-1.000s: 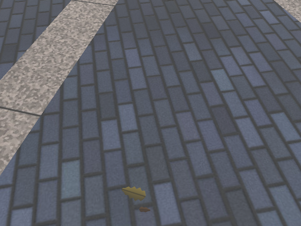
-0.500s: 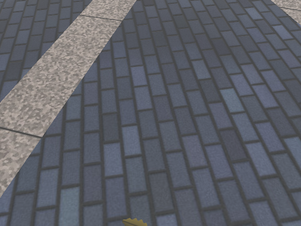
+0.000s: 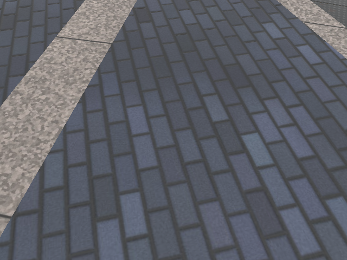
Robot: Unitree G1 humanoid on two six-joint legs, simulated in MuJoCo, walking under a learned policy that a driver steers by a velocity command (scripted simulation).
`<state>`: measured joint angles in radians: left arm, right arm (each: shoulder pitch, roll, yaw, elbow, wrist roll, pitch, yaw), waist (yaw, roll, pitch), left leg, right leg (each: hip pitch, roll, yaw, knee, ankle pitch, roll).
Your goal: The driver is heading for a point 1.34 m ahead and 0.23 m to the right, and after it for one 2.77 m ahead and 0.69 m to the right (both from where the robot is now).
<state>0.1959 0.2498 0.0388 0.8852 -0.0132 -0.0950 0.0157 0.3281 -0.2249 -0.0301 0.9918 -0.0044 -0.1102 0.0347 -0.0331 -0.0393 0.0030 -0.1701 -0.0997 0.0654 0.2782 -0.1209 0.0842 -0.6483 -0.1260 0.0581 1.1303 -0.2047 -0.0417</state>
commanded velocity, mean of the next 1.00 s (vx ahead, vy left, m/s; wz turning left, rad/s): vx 0.50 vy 0.00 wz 0.00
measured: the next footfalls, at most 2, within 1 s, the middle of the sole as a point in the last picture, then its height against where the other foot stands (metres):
right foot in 0.30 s outside the picture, level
left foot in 0.88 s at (158, 226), level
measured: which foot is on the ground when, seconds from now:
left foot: down 0.00-0.30, up 0.32-0.86, down 0.88-1.00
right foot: up 0.00-0.28, down 0.30-0.90, up 0.92-1.00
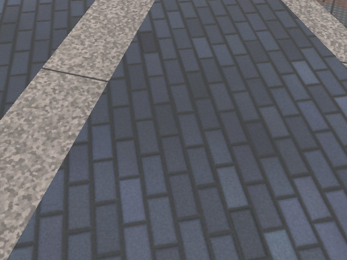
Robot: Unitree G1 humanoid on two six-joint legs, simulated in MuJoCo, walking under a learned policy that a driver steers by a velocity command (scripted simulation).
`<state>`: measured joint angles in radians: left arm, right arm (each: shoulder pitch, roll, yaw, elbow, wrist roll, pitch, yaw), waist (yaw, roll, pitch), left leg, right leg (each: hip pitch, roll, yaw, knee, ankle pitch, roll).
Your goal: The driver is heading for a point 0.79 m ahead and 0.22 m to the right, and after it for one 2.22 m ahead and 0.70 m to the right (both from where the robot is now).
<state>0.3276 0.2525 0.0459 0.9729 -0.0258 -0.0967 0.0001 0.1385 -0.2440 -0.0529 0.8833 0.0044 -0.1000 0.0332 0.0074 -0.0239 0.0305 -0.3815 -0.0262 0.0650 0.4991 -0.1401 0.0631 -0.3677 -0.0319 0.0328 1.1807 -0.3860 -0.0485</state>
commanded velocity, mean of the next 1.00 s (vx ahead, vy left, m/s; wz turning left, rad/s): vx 0.50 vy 0.00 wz -0.09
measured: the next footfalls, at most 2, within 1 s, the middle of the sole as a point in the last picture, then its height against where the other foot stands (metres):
right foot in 0.46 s outside the picture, level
left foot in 0.98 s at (156, 200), level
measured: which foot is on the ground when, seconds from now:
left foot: down 0.00-0.46, up 0.48-0.96, down 0.98-1.00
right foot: up 0.00-0.44, down 0.46-0.98, up 1.00-1.00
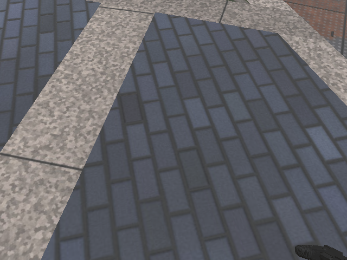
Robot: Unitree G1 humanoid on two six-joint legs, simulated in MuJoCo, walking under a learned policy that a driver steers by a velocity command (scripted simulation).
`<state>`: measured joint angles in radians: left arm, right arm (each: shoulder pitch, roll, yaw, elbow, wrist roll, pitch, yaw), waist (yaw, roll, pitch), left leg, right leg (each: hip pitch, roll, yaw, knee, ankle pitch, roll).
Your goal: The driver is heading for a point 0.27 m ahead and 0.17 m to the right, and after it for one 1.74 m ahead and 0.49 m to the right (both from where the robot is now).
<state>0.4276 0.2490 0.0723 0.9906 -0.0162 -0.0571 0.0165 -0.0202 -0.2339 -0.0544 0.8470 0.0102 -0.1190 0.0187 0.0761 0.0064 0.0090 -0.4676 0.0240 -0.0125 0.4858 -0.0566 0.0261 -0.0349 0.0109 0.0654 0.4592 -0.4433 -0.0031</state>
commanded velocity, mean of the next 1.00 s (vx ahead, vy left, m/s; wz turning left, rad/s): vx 0.37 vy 0.00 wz -0.50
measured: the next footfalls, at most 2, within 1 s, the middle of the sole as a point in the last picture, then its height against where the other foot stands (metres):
right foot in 0.54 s outside the picture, level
left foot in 1.00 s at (211, 226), level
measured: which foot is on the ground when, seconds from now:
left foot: down 0.00-0.54, up 0.56-0.98, down 1.00-1.00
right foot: up 0.00-0.52, down 0.54-1.00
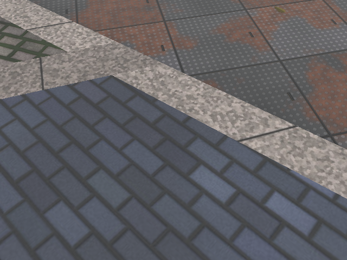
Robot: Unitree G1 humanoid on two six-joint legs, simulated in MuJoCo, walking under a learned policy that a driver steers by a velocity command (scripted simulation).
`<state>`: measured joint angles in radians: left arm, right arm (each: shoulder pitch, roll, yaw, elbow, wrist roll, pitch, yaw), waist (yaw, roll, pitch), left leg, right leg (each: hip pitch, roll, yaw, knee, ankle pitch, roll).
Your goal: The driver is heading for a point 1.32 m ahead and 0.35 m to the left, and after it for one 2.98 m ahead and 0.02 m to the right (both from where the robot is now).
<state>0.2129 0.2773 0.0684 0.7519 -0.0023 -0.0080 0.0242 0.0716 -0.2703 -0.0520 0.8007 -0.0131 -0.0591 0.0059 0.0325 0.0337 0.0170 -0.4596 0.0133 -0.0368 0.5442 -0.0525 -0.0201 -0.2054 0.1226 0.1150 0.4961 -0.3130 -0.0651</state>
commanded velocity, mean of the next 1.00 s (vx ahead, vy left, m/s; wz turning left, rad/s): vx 0.40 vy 0.00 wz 0.12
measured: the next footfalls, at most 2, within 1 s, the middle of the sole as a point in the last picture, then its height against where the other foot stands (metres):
right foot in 0.38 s outside the picture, level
left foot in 0.86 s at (161, 257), level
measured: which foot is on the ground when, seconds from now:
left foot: down 0.00-0.38, up 0.40-0.84, down 0.86-1.00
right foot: down 0.00-0.02, up 0.04-0.36, down 0.38-0.88, up 0.90-1.00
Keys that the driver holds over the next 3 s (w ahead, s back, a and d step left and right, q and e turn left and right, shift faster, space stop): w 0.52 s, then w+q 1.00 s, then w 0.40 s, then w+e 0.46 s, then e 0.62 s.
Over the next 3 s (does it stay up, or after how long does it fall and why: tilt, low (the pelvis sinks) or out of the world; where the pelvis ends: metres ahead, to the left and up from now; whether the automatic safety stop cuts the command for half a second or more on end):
stays up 1.27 0.45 0.01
